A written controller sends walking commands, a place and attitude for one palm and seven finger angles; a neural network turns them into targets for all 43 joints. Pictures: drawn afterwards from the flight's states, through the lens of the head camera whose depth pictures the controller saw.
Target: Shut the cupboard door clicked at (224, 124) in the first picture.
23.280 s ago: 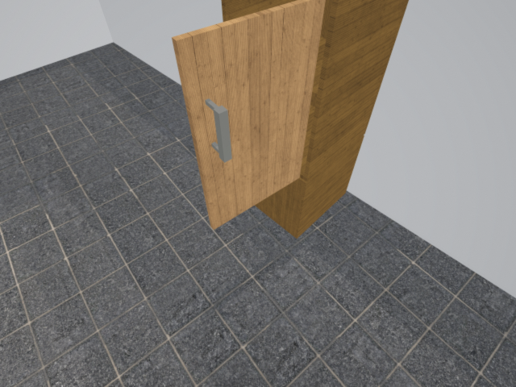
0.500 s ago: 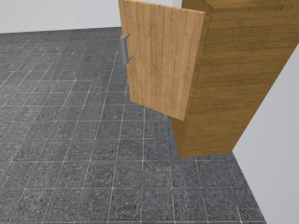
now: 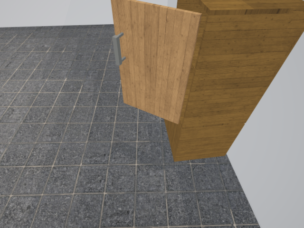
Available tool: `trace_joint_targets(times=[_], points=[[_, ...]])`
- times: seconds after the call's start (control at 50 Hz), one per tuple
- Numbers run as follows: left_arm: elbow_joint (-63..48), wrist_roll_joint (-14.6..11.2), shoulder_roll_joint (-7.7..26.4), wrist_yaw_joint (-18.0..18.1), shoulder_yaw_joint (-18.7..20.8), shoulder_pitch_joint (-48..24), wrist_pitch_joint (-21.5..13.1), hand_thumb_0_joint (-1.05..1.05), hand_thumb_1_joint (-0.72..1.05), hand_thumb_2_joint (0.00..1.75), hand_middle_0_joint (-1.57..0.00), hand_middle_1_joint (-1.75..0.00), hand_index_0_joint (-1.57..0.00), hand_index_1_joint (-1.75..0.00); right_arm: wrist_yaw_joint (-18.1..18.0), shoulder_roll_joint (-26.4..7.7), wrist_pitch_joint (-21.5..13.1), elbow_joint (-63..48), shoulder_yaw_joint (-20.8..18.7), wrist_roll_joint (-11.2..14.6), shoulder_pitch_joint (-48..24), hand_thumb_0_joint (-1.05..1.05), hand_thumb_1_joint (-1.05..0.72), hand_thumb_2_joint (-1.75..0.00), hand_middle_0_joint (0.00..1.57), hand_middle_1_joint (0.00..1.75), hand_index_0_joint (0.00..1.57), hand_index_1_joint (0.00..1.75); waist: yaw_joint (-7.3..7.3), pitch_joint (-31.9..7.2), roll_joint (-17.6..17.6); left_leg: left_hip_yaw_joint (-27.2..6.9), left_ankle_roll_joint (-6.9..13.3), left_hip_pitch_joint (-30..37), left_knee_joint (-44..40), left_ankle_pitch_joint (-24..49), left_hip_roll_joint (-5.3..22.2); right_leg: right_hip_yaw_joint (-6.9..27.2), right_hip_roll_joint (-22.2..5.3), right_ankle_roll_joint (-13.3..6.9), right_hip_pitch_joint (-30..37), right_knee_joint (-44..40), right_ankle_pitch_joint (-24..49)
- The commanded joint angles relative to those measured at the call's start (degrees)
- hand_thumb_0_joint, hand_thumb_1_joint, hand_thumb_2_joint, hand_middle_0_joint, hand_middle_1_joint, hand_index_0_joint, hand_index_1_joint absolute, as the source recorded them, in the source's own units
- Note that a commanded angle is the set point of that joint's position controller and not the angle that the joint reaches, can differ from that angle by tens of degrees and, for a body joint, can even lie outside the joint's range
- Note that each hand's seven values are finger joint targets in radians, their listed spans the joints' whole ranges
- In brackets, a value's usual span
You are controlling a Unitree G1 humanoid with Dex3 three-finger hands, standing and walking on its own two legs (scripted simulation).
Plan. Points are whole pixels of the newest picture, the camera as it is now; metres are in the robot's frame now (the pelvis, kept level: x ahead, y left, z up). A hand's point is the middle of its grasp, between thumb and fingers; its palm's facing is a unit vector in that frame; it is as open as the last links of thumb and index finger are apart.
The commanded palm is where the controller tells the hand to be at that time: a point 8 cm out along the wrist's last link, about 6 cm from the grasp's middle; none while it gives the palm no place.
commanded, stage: look to check the result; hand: left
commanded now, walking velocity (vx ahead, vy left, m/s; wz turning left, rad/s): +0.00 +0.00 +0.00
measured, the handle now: (120, 49) +0.84 +0.19 +0.04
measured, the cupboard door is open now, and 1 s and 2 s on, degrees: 55 55 55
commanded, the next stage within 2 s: walk to a spot facing it in 0.44 s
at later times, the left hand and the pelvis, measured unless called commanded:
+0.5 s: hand out of the picture -0.04 +0.16 -0.18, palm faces +0.05 -0.98 -0.17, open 7.4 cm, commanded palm none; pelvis +0.01 +0.00 +0.00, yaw +0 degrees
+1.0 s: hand out of the picture +0.03 +0.23 -0.19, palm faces +0.22 -0.95 -0.23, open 7.4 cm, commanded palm none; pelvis +0.00 +0.03 -0.01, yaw +12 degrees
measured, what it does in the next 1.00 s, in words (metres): lifts its right foot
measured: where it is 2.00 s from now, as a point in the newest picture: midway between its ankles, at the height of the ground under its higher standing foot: outside the picture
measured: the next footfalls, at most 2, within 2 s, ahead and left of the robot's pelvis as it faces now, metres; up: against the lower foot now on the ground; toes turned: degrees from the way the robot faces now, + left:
right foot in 1.30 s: +0.08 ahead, -0.14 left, +0.00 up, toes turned +26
left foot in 1.60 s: -0.02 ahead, +0.12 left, +0.00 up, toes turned +42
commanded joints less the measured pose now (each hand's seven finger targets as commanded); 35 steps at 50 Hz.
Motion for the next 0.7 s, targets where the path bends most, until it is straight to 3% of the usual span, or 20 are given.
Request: trace_joint_targets(times=[0.0, 0.08, 0.26, 0.54, 0.62, 0.68], points=[[0.0, 0.1, 5.9, 0.6, 1.0, 7.1, -0.2, 0.00, 0.90, 0.90, -0.20, -0.30, -0.20, -0.30, -0.7, -5.3, -0.9, -1.8, -1.0, 0.1, 2.9, 0.00, -0.90, -0.90, 0.20, 0.30, 0.20, 0.30, 0.91, 3.4, -0.6, -4.5, 1.8, 3.3, -1.6, 9.4, 4.9, 5.1, -7.3, -0.7, -6.8, -5.8, 12.1], [0.2, 0.0, 5.5, 0.6, 1.0, 7.1, -0.1, 0.00, 0.90, 0.90, -0.20, -0.30, -0.20, -0.30, -0.8, -5.2, -0.8, -1.7, -0.9, 0.0, 2.9, 0.00, -0.90, -0.90, 0.20, 0.30, 0.20, 0.30, 0.73, 4.0, 0.6, -4.6, 1.9, 3.8, -2.0, 9.6, 5.0, 5.3, -7.1, -0.7, -7.0, -5.6, 11.4], [0.4, 0.1, 5.9, 0.6, 0.8, 7.7, -0.1, 0.00, 0.90, 0.90, -0.20, -0.30, -0.20, -0.30, -0.7, -5.7, -0.6, -1.7, -0.9, 0.1, 2.2, 0.00, -0.90, -0.90, 0.20, 0.30, 0.20, 0.30, 0.62, 4.9, -1.1, -4.4, 1.9, 4.5, -2.1, 8.8, 5.0, 5.5, -7.2, -0.4, -7.4, -6.3, 11.5], [0.5, 0.1, 6.5, 0.5, 0.8, 7.5, -0.1, 0.00, 0.90, 0.90, -0.20, -0.30, -0.20, -0.30, -0.7, -6.2, -0.7, -1.7, -0.8, 0.2, 1.5, 0.00, -0.90, -0.90, 0.20, 0.30, 0.20, 0.30, 0.68, 4.6, 0.1, -4.2, 1.8, 4.7, -2.4, 8.9, 5.0, 5.4, -7.2, -0.2, -6.3, -6.6, 11.9], [-1.1, 0.2, 8.5, 0.7, 2.2, 6.5, 0.6, 0.00, 0.90, 0.90, -0.20, -0.30, -0.20, -0.30, -0.4, -7.3, 0.0, -3.1, -1.6, 0.1, 0.5, 0.00, -0.90, -0.90, 0.20, 0.30, 0.20, 0.30, 0.95, 4.7, -1.0, -4.0, 1.7, -1.0, 2.1, 9.1, 3.8, 3.4, -9.2, -0.8, -4.2, -2.7, 14.4], [-3.4, 0.6, 10.3, 0.8, 3.5, 4.4, 1.1, 0.00, 0.90, 0.90, -0.20, -0.30, -0.20, -0.30, -0.1, -7.1, 0.9, -4.8, -2.4, -0.1, -0.5, 0.00, -0.90, -0.90, 0.20, 0.30, 0.20, 0.30, 0.90, 5.1, -5.2, -1.6, 1.0, -5.8, 10.3, 2.3, 1.9, 4.9, -14.5, -4.2, -4.7, -2.7, 14.6]])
